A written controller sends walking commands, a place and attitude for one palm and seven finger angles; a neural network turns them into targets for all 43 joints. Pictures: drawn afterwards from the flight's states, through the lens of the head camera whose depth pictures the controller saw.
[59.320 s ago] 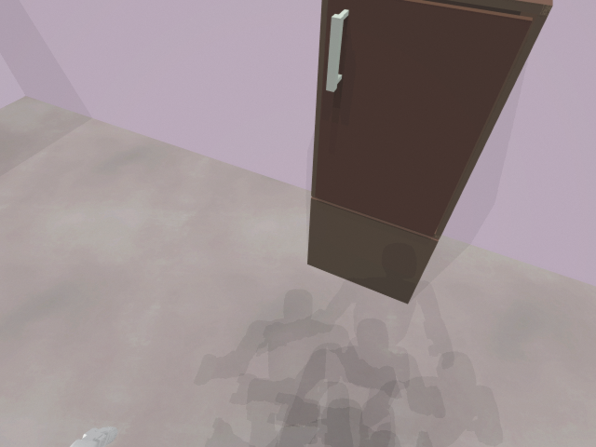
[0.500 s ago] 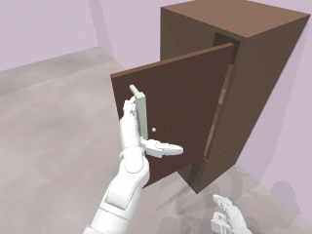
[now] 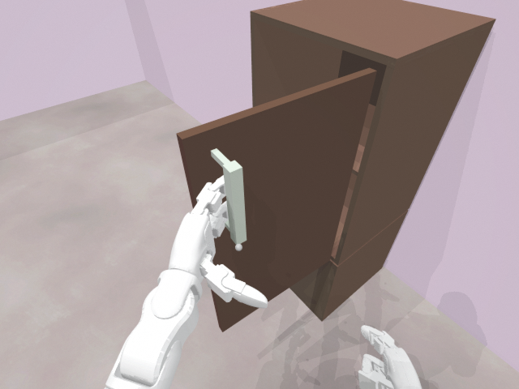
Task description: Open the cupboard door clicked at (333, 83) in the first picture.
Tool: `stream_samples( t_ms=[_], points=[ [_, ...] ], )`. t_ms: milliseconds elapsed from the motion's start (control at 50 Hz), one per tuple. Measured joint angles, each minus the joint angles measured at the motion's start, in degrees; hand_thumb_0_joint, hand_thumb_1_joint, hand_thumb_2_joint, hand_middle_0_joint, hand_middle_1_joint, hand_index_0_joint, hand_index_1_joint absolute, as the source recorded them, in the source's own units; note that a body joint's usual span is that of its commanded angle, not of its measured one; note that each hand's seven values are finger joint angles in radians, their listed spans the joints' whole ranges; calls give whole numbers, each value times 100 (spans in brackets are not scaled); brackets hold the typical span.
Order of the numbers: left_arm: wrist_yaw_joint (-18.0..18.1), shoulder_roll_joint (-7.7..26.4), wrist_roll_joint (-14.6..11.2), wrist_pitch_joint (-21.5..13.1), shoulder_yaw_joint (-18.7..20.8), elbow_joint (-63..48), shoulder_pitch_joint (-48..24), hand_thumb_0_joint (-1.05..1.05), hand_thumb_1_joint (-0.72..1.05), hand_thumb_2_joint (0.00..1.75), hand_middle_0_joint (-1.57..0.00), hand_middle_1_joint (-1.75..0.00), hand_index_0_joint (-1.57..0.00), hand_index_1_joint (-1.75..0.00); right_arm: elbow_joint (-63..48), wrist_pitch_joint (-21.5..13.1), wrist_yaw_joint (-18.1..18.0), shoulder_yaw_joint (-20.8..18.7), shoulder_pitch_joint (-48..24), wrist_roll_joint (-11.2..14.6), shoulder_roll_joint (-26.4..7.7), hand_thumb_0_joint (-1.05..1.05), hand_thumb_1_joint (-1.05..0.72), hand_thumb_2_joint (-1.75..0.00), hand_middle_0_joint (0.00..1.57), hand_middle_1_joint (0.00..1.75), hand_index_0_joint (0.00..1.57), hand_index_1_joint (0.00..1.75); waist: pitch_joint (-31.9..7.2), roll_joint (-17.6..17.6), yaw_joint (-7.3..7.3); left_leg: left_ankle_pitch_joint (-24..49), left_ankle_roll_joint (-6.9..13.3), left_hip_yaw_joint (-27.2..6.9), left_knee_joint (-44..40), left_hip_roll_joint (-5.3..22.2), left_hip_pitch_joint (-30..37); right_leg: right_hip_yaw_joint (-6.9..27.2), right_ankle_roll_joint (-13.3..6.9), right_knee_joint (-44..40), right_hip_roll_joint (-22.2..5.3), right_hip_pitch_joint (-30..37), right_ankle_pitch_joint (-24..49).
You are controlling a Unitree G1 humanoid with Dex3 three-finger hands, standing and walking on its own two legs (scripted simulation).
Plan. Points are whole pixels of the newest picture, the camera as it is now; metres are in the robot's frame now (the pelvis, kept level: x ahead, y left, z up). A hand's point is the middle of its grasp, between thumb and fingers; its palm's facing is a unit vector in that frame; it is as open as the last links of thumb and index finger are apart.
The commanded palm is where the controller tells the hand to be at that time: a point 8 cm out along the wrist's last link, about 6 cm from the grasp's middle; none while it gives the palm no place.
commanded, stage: slide the hand sideways off the handle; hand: left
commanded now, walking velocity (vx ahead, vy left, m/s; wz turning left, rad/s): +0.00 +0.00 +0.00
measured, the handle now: (228, 199) +0.36 +0.08 +0.14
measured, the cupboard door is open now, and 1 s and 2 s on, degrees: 86 86 86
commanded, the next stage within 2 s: draw the hand back to the body in 0.68 s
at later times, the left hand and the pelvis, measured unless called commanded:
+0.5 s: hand (198, 271) +0.23 +0.10 +0.13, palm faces -0.05 -1.00 -0.05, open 16.3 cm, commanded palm +0.20 +0.15 +0.14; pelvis +0.02 -0.02 +0.00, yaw +1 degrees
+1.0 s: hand (168, 285) +0.21 +0.13 +0.14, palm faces -0.04 -1.00 -0.08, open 16.3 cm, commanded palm +0.17 +0.19 +0.15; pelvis +0.01 -0.02 +0.00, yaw +2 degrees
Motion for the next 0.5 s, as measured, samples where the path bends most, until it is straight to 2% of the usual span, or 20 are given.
stream_samples(
  t_ms=[140,260,500],
  points=[
    [-129,205,-104,40,266,-615,617,-1,-50,30,-14,-31,-15,-30,-94,-49,-41,20,-37,15,-18,1,-90,-90,20,30,20,29,-10,59,46,-38,-52,-50,-22,62,45,-48,-45,-74,63,77,-24],
    [-415,343,-198,12,459,-950,1013,-1,-50,30,-15,-30,-15,-30,-114,-211,-107,22,-57,15,-69,1,-90,-90,20,30,20,29,-42,97,95,-81,-94,-129,6,93,24,-126,-84,-74,91,89,-79],
    [-932,645,-502,-255,1062,-1335,1815,-1,-50,30,-15,-30,-15,-30,-133,-631,-192,-12,100,39,-166,1,-90,-90,20,30,20,29,-159,142,100,-180,-182,-197,92,174,-31,-194,-164,-19,170,58,-182]
  ],
)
